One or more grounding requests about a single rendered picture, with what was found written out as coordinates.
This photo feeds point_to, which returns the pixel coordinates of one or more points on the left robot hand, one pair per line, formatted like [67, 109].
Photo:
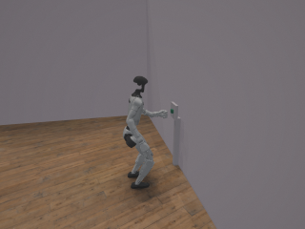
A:
[163, 113]

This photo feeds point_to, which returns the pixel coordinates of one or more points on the robot right shin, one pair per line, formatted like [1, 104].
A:
[144, 170]

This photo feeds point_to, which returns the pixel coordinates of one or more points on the right robot upper arm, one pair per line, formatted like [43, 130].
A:
[134, 109]

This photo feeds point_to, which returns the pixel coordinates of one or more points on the panel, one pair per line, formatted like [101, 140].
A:
[176, 133]

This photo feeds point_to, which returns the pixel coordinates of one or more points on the robot left forearm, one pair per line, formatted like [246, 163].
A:
[151, 114]

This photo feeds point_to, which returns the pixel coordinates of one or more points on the right robot hand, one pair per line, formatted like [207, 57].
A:
[144, 147]

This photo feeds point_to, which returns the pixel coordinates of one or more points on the robot right forearm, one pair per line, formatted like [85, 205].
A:
[134, 131]

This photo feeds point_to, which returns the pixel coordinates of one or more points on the right robot foot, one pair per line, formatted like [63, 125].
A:
[141, 185]

